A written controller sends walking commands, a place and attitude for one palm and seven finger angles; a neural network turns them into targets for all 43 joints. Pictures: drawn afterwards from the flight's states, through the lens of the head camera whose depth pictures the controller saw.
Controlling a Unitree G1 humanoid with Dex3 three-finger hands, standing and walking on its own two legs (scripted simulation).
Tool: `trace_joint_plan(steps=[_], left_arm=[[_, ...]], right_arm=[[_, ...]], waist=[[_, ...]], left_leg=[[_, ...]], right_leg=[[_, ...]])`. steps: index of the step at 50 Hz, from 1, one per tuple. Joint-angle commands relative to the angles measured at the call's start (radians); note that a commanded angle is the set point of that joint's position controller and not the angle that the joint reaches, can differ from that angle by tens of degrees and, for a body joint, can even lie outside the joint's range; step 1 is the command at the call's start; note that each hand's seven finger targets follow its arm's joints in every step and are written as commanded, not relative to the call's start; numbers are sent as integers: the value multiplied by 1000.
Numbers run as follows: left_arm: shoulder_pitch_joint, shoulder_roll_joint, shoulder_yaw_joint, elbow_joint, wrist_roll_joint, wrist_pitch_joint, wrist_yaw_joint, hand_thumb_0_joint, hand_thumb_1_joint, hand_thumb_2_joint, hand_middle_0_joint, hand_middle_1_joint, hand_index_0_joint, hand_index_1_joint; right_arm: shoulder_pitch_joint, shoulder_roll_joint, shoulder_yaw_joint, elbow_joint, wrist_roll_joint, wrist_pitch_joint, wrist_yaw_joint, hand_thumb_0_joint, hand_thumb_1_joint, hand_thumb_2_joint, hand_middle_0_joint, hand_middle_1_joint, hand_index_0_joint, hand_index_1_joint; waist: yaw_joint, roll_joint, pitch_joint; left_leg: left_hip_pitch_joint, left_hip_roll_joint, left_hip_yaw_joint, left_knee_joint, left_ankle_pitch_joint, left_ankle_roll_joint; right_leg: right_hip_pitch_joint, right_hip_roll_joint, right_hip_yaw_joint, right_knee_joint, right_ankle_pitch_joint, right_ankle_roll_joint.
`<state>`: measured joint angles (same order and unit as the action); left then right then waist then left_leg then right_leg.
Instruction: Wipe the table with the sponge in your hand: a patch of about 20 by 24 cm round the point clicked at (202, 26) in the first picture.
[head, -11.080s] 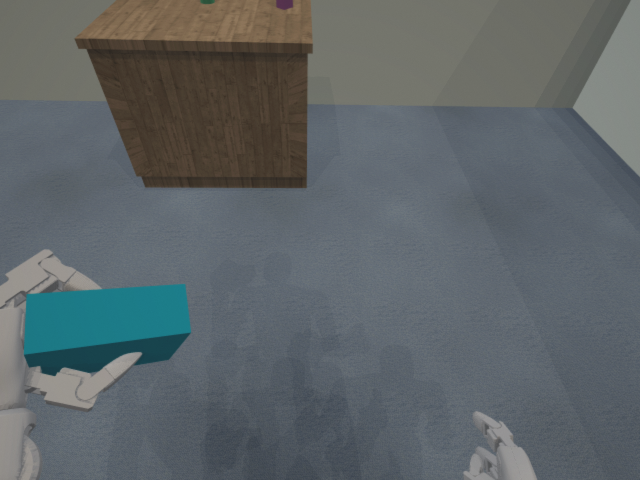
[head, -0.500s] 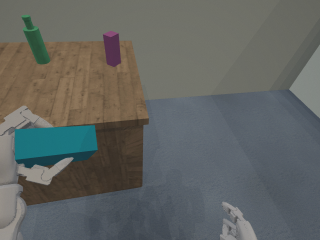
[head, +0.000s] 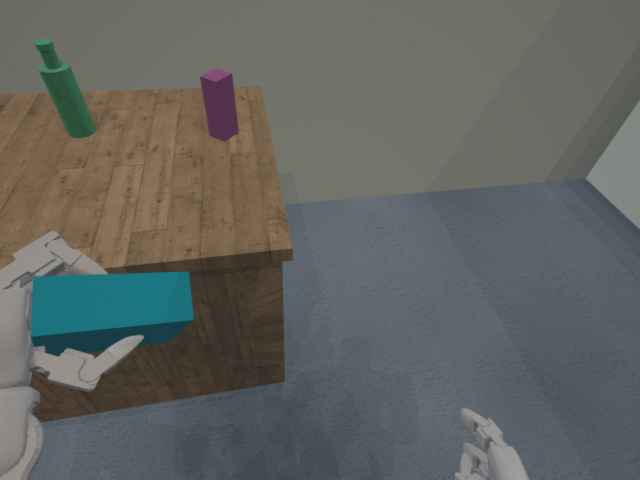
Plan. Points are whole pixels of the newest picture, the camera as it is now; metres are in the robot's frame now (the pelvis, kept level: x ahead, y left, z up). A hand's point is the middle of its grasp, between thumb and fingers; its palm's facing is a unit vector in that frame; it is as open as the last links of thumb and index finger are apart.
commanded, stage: come to a stop and stand still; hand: left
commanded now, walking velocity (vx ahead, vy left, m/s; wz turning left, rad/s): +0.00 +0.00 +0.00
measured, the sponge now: (136, 313) +0.23 +0.21 +0.14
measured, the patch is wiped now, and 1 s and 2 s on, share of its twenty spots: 0.00 0.00 0.00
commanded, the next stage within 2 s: look again from close up in 0.64 s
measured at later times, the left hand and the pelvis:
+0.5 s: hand (139, 274) +0.27 +0.22 +0.16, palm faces +0.37 -0.85 -0.39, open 9.1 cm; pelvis +0.05 -0.02 +0.01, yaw +1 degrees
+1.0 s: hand (128, 284) +0.26 +0.23 +0.16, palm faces +0.38 -0.85 -0.37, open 9.1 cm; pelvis +0.05 -0.02 +0.01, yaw +1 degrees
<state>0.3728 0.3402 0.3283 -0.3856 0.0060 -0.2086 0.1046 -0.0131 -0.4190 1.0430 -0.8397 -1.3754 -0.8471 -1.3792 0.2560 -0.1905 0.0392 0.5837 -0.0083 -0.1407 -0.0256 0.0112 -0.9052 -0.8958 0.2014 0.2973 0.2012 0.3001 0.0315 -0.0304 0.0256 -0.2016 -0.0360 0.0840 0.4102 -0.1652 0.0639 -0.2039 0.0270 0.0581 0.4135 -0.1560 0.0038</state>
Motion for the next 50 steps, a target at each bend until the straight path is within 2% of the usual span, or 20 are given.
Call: trace_joint_plan(steps=[1, 3, 6, 8, 10, 11, 14, 17, 21, 25, 26, 30, 31, 34, 36, 38, 50], left_arm=[[-99, 165, 99, -202, -13, -68, 16, 0, 100, 1300, -1200, -1600, -1200, -1600], [-105, 152, 85, -194, -18, -70, 14, 0, 100, 1300, -1200, -1600, -1200, -1600], [-101, 178, 108, -201, -26, -68, 13, 0, 100, 1300, -1200, -1600, -1200, -1600], [-75, 171, 102, -202, -33, -64, 12, 0, 100, 1300, -1200, -1600, -1200, -1600], [-58, 178, 105, -224, -38, -62, 11, 0, 100, 1300, -1200, -1600, -1200, -1600], [-56, 188, 117, -234, -41, -60, 11, 0, 100, 1300, -1200, -1600, -1200, -1600], [-4, 191, 123, -235, -50, -53, 14, 0, 100, 1300, -1200, -1600, -1200, -1600], [4, 189, 122, -248, -55, -47, 15, 0, 100, 1300, -1200, -1600, -1200, -1600], [-1, 197, 125, -248, -59, -41, 18, 0, 100, 1300, -1200, -1600, -1200, -1600], [-2, 186, 108, -236, -60, -33, 21, 0, 100, 1300, -1200, -1600, -1200, -1600], [-14, 189, 108, -235, -59, -30, 19, 0, 100, 1300, -1200, -1600, -1200, -1600], [-15, 188, 102, -232, -58, -26, 23, 0, 100, 1300, -1200, -1600, -1200, -1600], [-24, 195, 109, -242, -58, -26, 22, 0, 100, 1300, -1200, -1600, -1200, -1600], [-7, 192, 107, -240, -61, -23, 23, 0, 100, 1300, -1200, -1600, -1200, -1600], [-12, 198, 110, -250, -61, -21, 21, 0, 100, 1300, -1200, -1600, -1200, -1600], [3, 192, 108, -238, -63, -18, 23, 0, 100, 1300, -1200, -1600, -1200, -1600], [-32, 186, 89, -228, -57, -19, 21, 0, 100, 1300, -1200, -1600, -1200, -1600]], right_arm=[[-122, -134, -58, -162, -1, -53, -7, 0, -900, -900, 200, 300, 200, 300], [-113, -130, -58, -155, 2, -50, -8, 0, -900, -900, 200, 300, 200, 300], [-119, -130, -57, -155, -1, -46, -13, 0, -900, -900, 200, 300, 200, 300], [-116, -127, -58, -158, 3, -38, -15, 0, -900, -900, 200, 300, 200, 300], [-117, -129, -60, -163, 6, -32, -16, 0, -900, -900, 200, 300, 200, 300], [-121, -129, -60, -163, 3, -30, -17, 0, -900, -900, 200, 300, 200, 300], [-118, -129, -61, -172, 8, -16, -19, 0, -900, -900, 200, 300, 200, 300], [-119, -130, -64, -176, 10, -2, -23, 0, -900, -900, 200, 300, 200, 300], [-122, -134, -65, -181, 10, 13, -30, 0, -900, -900, 200, 300, 200, 300], [-119, -135, -66, -185, 12, 26, -34, 0, -900, -900, 200, 300, 200, 300], [-125, -136, -65, -186, 11, 28, -35, 0, -900, -900, 200, 300, 200, 300], [-124, -134, -65, -189, 12, 37, -37, 0, -900, -900, 200, 300, 200, 300], [-122, -136, -65, -189, 11, 39, -37, 0, -900, -900, 200, 300, 200, 300], [-122, -134, -64, -193, 12, 43, -37, 0, -900, -900, 200, 300, 200, 300], [-127, -133, -63, -194, 11, 44, -38, 0, -900, -900, 200, 300, 200, 300], [-123, -133, -62, -191, 12, 47, -38, 0, -900, -900, 200, 300, 200, 300], [-124, -136, -63, -188, 15, 46, -40, 0, -900, -900, 200, 300, 200, 300]], waist=[[-3, 77, -57], [-6, 71, -80], [-7, 79, -117], [-5, 57, -148], [-7, 72, -170], [-11, 92, -174], [-8, 58, -200], [-14, 66, -200], [-16, 79, -193], [-16, 63, -184], [-19, 79, -170], [-16, 75, -170], [-18, 90, -174], [-16, 66, -182], [-18, 89, -178], [-15, 73, -180], [-17, 82, -113]], left_leg=[[-48, 100, -111, -133, -236, -61], [-22, 90, -107, -112, -170, -63], [29, 82, -95, -104, -67, -68], [43, 80, -93, -87, 13, -64], [65, 72, -80, -68, 86, -65], [85, 67, -70, -60, 126, -70], [95, 68, -73, -39, 213, -70], [116, 65, -65, -29, 256, -74], [132, 62, -58, -33, 264, -74], [129, 67, -59, -41, 246, -68], [134, 62, -55, -48, 237, -72], [120, 67, -60, -56, 201, -64], [122, 60, -56, -57, 210, -69], [114, 64, -65, -59, 226, -67], [123, 62, -59, -61, 217, -69], [114, 68, -65, -64, 217, -68], [60, 72, -80, -123, 33, -63]], right_leg=[[-6, -18, 64, -121, -83, -27], [-3, -22, 75, -132, -61, -29], [3, -16, 57, -122, 14, -24], [41, -21, 50, -110, 87, -22], [59, -27, 44, -105, 164, -21], [48, -26, 42, -101, 196, -22], [90, -34, 30, -85, 300, -20], [86, -34, 29, -86, 347, -17], [76, -32, 27, -98, 355, -13], [84, -34, 22, -111, 345, -10], [61, -30, 26, -119, 326, -9], [81, -32, 24, -129, 299, -9], [81, -29, 22, -129, 299, -10], [106, -29, 11, -121, 317, -9], [89, -29, 13, -127, 302, -8], [106, -28, 8, -123, 305, -8], [61, -15, 4, -159, 109, -3]])
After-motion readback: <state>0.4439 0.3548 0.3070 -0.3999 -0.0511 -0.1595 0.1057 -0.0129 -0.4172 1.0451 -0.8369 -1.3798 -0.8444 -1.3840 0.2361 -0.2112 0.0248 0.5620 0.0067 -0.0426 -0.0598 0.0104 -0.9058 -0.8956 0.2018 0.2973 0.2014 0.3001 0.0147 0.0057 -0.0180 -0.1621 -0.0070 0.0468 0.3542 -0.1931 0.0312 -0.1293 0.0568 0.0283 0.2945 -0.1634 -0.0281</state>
